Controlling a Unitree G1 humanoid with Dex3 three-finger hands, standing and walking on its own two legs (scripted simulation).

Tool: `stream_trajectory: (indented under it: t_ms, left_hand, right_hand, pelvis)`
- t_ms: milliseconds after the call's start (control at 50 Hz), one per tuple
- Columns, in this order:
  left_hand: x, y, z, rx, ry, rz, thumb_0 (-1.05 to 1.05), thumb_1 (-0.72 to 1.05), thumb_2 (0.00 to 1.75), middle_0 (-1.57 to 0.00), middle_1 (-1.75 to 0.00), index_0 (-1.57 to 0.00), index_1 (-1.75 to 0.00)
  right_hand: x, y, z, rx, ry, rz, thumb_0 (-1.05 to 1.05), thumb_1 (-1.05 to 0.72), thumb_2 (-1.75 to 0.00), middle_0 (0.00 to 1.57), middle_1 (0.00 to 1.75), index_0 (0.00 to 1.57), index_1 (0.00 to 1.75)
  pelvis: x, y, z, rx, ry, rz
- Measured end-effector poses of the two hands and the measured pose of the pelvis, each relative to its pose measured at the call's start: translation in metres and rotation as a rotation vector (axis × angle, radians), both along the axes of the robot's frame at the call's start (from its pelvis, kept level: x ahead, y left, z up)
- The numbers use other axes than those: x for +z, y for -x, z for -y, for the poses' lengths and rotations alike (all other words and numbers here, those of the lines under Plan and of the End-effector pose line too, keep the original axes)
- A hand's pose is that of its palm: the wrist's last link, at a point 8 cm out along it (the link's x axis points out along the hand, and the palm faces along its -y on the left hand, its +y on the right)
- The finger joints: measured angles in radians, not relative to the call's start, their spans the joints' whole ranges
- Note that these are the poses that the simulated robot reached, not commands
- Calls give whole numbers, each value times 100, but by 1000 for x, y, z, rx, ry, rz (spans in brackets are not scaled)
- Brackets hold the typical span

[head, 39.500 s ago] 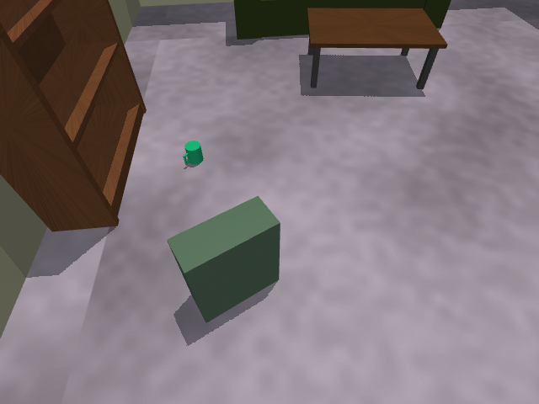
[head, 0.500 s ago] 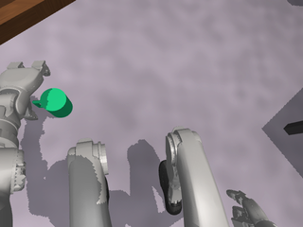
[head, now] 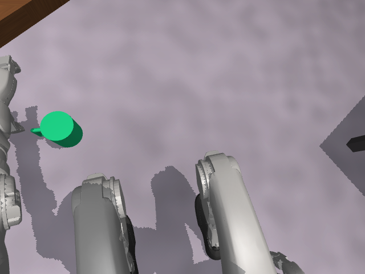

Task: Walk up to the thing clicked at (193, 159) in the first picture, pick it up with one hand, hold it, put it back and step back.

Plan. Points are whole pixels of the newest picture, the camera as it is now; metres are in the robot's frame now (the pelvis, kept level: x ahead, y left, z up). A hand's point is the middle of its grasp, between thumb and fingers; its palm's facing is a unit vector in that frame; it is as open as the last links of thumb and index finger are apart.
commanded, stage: home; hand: left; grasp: from above
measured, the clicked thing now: (57, 130) +0.48 +0.29 -0.31
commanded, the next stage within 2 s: none
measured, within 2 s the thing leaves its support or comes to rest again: neither
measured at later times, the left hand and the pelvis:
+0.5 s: hand out of the picture +0.30 +0.25 +0.08, palm faces -0.18 -0.74 -0.65, open 7.7 cm; pelvis +0.01 -0.01 +0.17, yaw +5 degrees
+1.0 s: hand out of the picture +0.23 +0.19 +0.28, palm faces +0.19 -0.96 -0.22, open 7.4 cm; pelvis +0.06 -0.01 +0.34, yaw +7 degrees
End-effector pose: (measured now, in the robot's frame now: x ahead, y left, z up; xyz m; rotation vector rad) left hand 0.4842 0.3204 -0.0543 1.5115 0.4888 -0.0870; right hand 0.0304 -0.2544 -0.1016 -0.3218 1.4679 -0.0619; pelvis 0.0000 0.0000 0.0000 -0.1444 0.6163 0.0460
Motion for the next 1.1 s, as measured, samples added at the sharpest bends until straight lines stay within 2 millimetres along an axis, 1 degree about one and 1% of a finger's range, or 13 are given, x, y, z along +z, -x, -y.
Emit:
stream_trajectory:
  t_ms: [60,120,200,300,360,440,500,560,620,700,920,1000,1100]
  left_hand:
    - [18,7,-2,26,42,-33,1,-32,86,-19,-73,-18,-75]
    - [36,24,2,37,121,-52,0,-18,81,-20,-61,-19,-62]
    - [61,63,12,70,268,-50,0,7,80,-20,-48,-20,-49]
    - [100,113,19,152,438,-13,1,42,83,-21,-37,-21,-38]
    - [124,138,20,213,496,7,1,59,86,-22,-34,-21,-35]
    - [156,169,24,318,584,14,1,75,88,-22,-32,-22,-32]
    - [179,189,32,395,664,7,1,81,89,-22,-31,-22,-31]
    - [200,207,43,467,750,-4,1,85,89,-22,-30,-21,-31]
    - [221,222,54,534,835,-9,1,87,89,-21,-30,-21,-31]
    - [251,236,64,619,929,-3,1,88,90,-21,-30,-21,-30]
    - [335,266,79,817,1098,10,2,90,90,-21,-30,-21,-30]
    - [364,277,83,844,1139,17,2,90,90,-21,-30,-21,-30]
    - [388,286,85,842,1159,31,2,90,90,-21,-30,-21,-30]
  right_hand:
    - [13,-12,2,-4,-4,31,1,-90,-90,21,30,21,29]
    - [29,-25,6,-3,-4,59,1,-90,-90,21,30,21,29]
    - [57,-52,13,21,6,110,1,-90,-90,21,30,21,29]
    - [97,-98,16,61,29,227,1,-90,-90,21,30,20,29]
    - [123,-129,12,87,29,324,1,-90,-90,20,30,20,29]
    - [160,-166,1,112,7,461,1,-91,-90,20,30,20,29]
    - [188,-186,-9,121,-18,555,1,-91,-90,20,30,20,29]
    - [216,-200,-18,119,-42,630,1,-91,-90,20,30,20,29]
    - [242,-206,-25,110,-57,683,1,-90,-90,21,30,20,29]
    - [273,-207,-29,92,-62,718,1,-90,-90,21,30,21,30]
    - [343,-185,-21,13,-8,732,1,-90,-90,21,30,21,30]
    - [366,-185,-17,-6,13,764,1,-90,-90,21,30,21,29]
    - [386,-197,-16,-4,24,832,1,-90,-90,21,30,21,29]
  pelvis:
    - [15,-2,-1,4,0,-6]
    - [33,-3,-2,8,0,-7]
    - [63,-3,-1,13,-10,1]
    - [100,-3,2,23,-25,25]
    - [121,-3,5,32,-35,48]
    - [151,-4,7,41,-48,86]
    - [174,-6,9,46,-58,116]
    - [196,-10,11,50,-66,146]
    - [217,-15,12,54,-75,177]
    - [245,-24,13,58,-85,218]
    - [317,-54,13,75,-105,334]
    - [336,-65,13,78,-111,371]
    - [350,-73,11,83,-117,405]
